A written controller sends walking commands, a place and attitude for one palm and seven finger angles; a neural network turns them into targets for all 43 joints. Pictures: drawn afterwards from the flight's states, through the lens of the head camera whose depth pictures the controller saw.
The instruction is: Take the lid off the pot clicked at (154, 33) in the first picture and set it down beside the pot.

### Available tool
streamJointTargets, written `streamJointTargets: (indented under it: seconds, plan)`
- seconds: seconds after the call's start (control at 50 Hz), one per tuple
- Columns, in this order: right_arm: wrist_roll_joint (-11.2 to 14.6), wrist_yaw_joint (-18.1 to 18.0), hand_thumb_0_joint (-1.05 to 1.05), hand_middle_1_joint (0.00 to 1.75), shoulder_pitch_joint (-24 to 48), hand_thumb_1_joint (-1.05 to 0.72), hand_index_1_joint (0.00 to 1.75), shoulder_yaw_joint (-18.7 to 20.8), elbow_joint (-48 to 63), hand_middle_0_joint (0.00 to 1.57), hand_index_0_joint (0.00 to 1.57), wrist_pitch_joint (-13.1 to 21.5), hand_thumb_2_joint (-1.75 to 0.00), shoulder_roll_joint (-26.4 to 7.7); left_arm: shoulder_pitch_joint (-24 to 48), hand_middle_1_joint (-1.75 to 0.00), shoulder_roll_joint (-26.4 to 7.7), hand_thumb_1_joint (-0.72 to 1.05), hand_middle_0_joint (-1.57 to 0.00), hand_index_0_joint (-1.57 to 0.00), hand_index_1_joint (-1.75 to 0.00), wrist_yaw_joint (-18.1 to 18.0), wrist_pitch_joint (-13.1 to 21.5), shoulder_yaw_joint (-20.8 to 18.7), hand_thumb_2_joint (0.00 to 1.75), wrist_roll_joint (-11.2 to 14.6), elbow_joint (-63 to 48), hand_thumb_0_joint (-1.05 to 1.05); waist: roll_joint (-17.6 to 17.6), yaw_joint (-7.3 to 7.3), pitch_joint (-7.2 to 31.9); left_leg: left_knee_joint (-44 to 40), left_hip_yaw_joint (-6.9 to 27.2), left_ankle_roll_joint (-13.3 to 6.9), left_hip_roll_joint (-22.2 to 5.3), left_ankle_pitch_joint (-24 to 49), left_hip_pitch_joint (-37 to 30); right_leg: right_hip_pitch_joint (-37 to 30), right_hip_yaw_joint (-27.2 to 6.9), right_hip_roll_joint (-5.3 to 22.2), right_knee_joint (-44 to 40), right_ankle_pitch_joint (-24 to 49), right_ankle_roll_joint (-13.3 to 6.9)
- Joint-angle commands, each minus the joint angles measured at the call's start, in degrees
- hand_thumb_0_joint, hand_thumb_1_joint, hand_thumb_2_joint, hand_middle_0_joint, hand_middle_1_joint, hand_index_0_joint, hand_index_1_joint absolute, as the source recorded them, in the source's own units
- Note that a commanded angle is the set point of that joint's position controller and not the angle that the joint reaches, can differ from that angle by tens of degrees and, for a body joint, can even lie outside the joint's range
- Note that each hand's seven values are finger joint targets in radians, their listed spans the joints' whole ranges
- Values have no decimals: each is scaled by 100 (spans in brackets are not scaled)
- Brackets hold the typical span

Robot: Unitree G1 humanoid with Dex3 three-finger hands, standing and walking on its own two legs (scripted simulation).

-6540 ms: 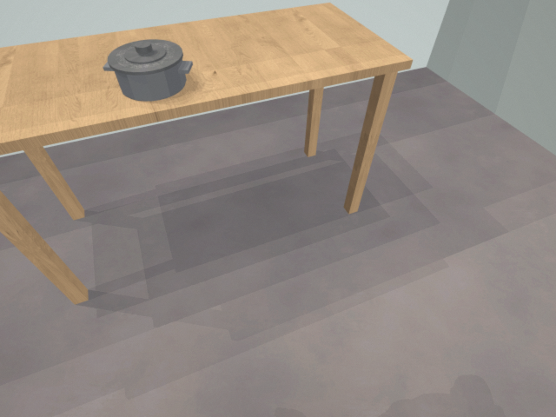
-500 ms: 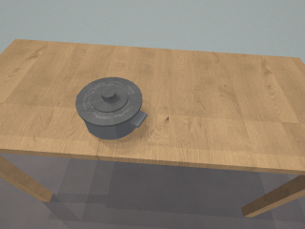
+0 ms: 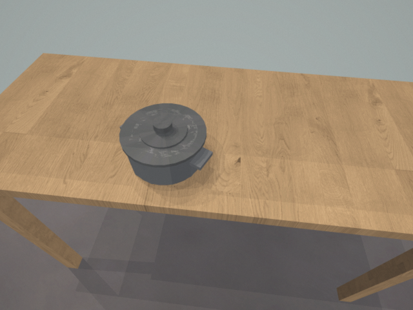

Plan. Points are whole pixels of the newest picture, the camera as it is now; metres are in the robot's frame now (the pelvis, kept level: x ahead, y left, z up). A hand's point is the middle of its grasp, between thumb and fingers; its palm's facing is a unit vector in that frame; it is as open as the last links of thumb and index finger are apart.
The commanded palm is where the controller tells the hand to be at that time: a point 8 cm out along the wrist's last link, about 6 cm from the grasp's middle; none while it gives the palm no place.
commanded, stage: lift the closed hand beside the body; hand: left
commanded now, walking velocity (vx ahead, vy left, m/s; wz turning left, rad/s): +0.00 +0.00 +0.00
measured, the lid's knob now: (162, 124) +0.46 +0.14 +0.10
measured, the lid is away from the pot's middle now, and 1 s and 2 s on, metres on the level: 0.00 0.00 0.00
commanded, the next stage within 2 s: raise the hand higher, near the body in 0.52 s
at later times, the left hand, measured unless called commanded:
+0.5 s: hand out of the picture +0.09 +0.20 +0.01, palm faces +0.28 -0.91 -0.31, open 3.1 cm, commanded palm +0.05 +0.24 +0.04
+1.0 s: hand (63, 297) +0.12 +0.22 +0.07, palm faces +0.30 -0.85 -0.42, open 3.1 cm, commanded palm +0.07 +0.25 +0.11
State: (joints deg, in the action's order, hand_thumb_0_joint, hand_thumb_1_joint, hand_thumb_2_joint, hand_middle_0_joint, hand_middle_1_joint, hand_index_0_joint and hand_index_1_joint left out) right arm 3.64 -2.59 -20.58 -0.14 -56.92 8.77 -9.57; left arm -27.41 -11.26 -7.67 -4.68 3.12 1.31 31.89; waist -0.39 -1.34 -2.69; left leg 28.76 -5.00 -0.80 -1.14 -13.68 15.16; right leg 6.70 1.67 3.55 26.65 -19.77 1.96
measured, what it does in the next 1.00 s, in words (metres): stands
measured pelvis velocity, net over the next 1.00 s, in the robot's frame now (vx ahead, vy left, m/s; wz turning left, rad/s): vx -0.01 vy -0.02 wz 0.02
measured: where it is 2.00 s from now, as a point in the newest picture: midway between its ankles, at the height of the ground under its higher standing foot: outside the picture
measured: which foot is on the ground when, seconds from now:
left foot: down 0.00-1.00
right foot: down 0.00-1.00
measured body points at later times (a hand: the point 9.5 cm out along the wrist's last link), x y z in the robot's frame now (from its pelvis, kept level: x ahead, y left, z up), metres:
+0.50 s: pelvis -0.03 -0.02 +0.00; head -0.04 -0.03 +0.45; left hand +0.07 +0.24 +0.03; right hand +0.18 -0.23 -0.06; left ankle +0.02 +0.11 -0.74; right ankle -0.06 -0.14 -0.74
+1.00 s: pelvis -0.01 -0.02 +0.01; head -0.02 -0.04 +0.45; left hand +0.10 +0.26 +0.10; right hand +0.20 -0.24 -0.07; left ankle +0.02 +0.11 -0.74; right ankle -0.06 -0.14 -0.74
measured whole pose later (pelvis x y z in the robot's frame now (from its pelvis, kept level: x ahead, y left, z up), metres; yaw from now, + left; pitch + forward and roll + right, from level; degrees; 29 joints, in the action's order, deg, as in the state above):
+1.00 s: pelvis -0.01 -0.02 +0.01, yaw +1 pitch -4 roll +0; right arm 0.8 -4.7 -9.6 1.1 -34.3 8.1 -12.0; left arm -39.9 -16.4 -4.0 4.5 -11.3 1.3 -18.9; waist 2.9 -3.9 -1.9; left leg 24.5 -3.3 0.6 -2.4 -10.7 10.2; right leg 1.3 3.3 1.8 22.6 -17.6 0.7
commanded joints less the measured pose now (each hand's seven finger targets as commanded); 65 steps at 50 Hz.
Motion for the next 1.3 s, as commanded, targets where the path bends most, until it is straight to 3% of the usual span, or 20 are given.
streamJointTargets:
  seconds: [0.0,0.02,0.04,0.08,0.14,0.2,0.24,0.32,0.38,0.44,0.52,0.54,0.6,0.66,0.74,0.76,1.02,1.08,1.22,1.28]
  plan:
    - [-60,76,0,30,1068,-90,30,73,1498,20,20,1026,-90,-981,-145,-59,780,90,-46,-46,-59,-6,146,886,90,-125,-2074,0,-128,170,382,-549,627,-111,-71,1518,-1044,852,514,-293,-370,1450,-262]
    - [-128,137,0,30,1066,-90,30,178,1611,20,20,905,-90,-1006,-275,-64,595,90,-51,-51,-64,35,148,621,90,-219,-1617,0,-561,129,67,-565,681,-110,-87,1418,-727,998,554,-323,-360,1323,-242]
    - [-152,193,0,30,1168,-90,30,283,1802,20,20,810,-90,-1041,-708,-68,263,90,-55,-55,-68,54,239,114,90,-253,-1489,0,-731,-71,178,-563,601,-69,-111,1442,-658,859,549,-309,-371,1326,-276]
    - [-227,229,0,30,1352,-90,30,362,2308,20,20,609,-90,-1016,-1325,-78,-370,90,-64,-64,-78,149,421,-620,90,-237,-2342,0,-713,-304,488,-651,473,23,-75,1308,-646,612,469,-290,-364,1193,-270]
    - [-194,140,0,30,1592,-90,30,341,2829,20,20,321,-90,-902,-1349,-92,-624,90,-77,-77,-92,236,642,-1050,90,-117,-3012,0,-537,-221,162,-686,307,47,-46,709,-552,694,396,-250,-516,859,-248]
    - [-171,34,0,30,1659,-90,30,239,3228,20,20,119,-90,-838,-588,-107,-489,90,-90,-90,-107,353,864,-857,90,-40,-3665,0,-35,-35,-253,-706,229,42,43,54,-506,1081,287,-261,-723,472,-202]
    - [-219,-57,0,30,1589,-90,30,244,3324,20,20,61,-90,-840,-346,-116,-836,90,-99,-99,-116,322,1000,-1191,90,-2,-4154,0,187,-33,-50,-619,190,22,40,13,-717,1051,252,-250,-886,431,-205]
    - [-297,-172,0,30,1604,-90,30,153,3484,20,20,47,-90,-805,-221,-136,-686,90,-117,-117,-136,356,1075,-974,90,51,-4828,0,543,-8,326,-606,205,-15,60,156,-1055,876,212,-256,-902,494,-212]
    - [-325,-220,0,30,1630,-90,30,138,3468,20,20,104,-90,-822,-326,-150,-775,90,-130,-130,-150,341,1094,-1049,90,40,-5012,0,361,-14,277,-592,236,-24,45,116,-1069,870,241,-265,-967,412,-206]
    - [-326,-252,0,30,1686,-90,30,155,3377,20,20,129,-90,-804,-743,-150,-1018,90,-130,-130,-150,304,1075,-1405,90,32,-5019,0,72,-118,339,-567,246,-52,22,328,-1118,758,249,-288,-1008,546,-201]
    - [-334,-283,0,30,1777,-90,30,144,3318,20,20,212,-90,-784,-872,-150,-1067,90,-130,-130,-150,296,1107,-1473,90,37,-5423,0,292,-173,332,-610,248,-64,21,485,-1199,674,236,-259,-996,665,-197]
    - [-325,-281,0,30,1797,-90,30,166,3238,20,20,207,-90,-765,-1032,-150,-1211,90,-130,-130,-150,264,1089,-1692,90,21,-5283,0,-9,-195,319,-598,264,-64,4,482,-1176,657,269,-287,-1027,649,-189]
    - [-311,-295,0,30,1852,-90,30,188,3220,20,20,251,-90,-743,-1133,-150,-1212,90,-130,-130,-150,268,1127,-1748,90,32,-5472,0,-49,-219,274,-635,249,-80,4,541,-1191,637,251,-266,-1031,695,-167]
    - [-301,-266,0,30,1859,-90,30,186,3181,20,20,300,-90,-730,-1285,-150,-1035,90,-130,-130,-150,302,1161,-1597,90,4,-5523,0,120,-197,181,-631,233,-83,11,604,-1205,662,256,-281,-1036,752,-172]
    - [-301,-275,0,30,1873,-90,30,246,3113,20,20,334,-90,-740,-1369,-150,-1432,90,-130,-130,-150,251,1223,-2071,90,0,-5702,0,-8,-294,249,-610,232,-92,-5,815,-1285,575,251,-296,-1019,976,-178]
    - [-294,-268,0,30,1860,-90,30,220,3155,20,20,332,-90,-721,-1361,-150,-1213,90,-130,-130,-150,283,1238,-1857,90,15,-5744,0,19,-237,231,-622,206,-96,9,835,-1287,583,254,-285,-1013,1030,-166]
    - [-305,-253,0,30,1827,-90,30,224,3276,20,20,200,-90,-724,-1158,-150,-1409,90,-130,-130,-150,289,1278,-2120,90,65,-6517,0,401,-259,384,-571,195,-76,0,1375,-1525,438,259,-302,-904,1697,-172]
    - [-301,-240,0,30,1831,-90,30,207,3319,20,20,163,-90,-730,-959,-150,-1411,90,-130,-130,-150,295,1279,-2144,90,86,-6604,0,183,-238,341,-557,227,-71,-8,1369,-1484,429,272,-310,-882,1722,-177]
    - [-321,-224,0,30,1828,-90,30,166,3357,20,20,75,-90,-718,-822,-150,-1463,90,-130,-130,-150,282,1268,-2224,90,112,-6906,0,451,-253,559,-514,231,-54,-15,1591,-1584,315,252,-303,-818,1947,-182]
    - [-318,-204,0,30,1851,-90,30,169,3337,20,20,61,-90,-689,-906,-150,-1492,90,-130,-130,-150,258,1259,-2325,90,117,-6859,0,213,-278,600,-477,242,-57,-32,1638,-1549,284,272,-308,-766,2037,-186]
